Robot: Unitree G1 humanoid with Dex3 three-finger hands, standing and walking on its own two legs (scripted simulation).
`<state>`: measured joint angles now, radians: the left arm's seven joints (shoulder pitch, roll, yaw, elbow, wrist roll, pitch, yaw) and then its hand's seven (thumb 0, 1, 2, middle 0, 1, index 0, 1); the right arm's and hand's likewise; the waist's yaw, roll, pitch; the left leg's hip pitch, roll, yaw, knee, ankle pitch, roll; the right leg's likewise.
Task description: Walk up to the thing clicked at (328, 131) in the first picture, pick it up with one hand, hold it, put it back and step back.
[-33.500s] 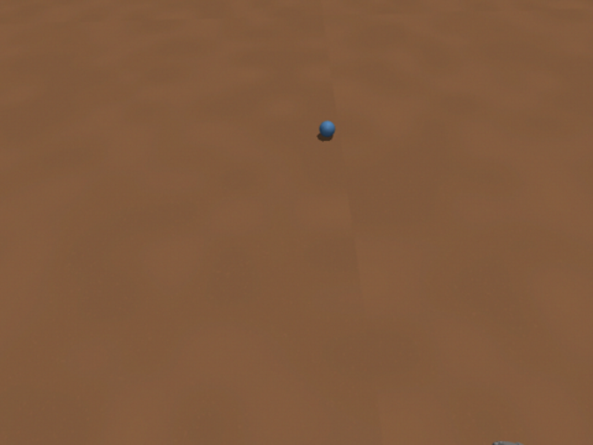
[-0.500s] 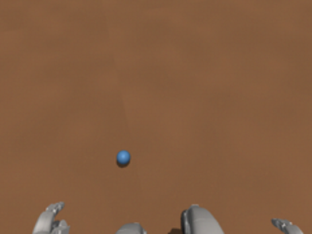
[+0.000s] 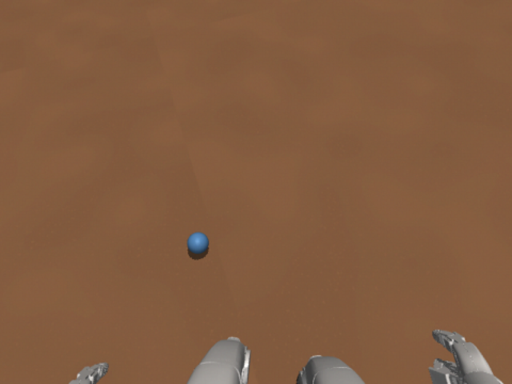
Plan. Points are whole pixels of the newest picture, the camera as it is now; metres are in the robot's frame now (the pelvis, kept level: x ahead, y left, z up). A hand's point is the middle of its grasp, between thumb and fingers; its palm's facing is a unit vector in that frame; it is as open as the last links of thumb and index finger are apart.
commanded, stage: step back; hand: left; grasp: from above
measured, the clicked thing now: (198, 242) +0.63 +0.29 -0.71
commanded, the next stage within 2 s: none
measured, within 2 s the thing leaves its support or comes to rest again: neither
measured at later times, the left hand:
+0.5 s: hand out of the picture -0.07 +0.29 -0.15, palm faces +0.02 -0.92 -0.38, open 7.3 cm
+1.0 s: hand out of the picture -0.22 +0.26 -0.14, palm faces +0.05 -0.90 -0.43, open 7.3 cm
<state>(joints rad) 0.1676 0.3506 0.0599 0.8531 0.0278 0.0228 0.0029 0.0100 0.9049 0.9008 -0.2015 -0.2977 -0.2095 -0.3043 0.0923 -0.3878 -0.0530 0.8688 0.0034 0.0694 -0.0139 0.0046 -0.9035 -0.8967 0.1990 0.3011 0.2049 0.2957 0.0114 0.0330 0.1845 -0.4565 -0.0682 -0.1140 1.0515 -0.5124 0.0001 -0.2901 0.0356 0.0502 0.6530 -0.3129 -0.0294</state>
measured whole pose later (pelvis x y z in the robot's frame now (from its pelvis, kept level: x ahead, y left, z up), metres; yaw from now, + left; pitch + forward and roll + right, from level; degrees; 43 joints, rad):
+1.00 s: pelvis -0.34 -0.02 -0.01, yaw +5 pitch -2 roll +2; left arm 0.10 0.40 0.05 0.77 0.03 0.05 0.02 0.01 0.90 0.90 -0.20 -0.30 -0.21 -0.30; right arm 0.20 -0.39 -0.06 0.88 -0.03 0.06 -0.01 0.01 -0.90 -0.90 0.20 0.30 0.20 0.30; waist 0.00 -0.03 0.19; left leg -0.25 -0.06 -0.03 0.66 -0.37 0.01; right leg -0.44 -0.08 -0.02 0.72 -0.25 0.01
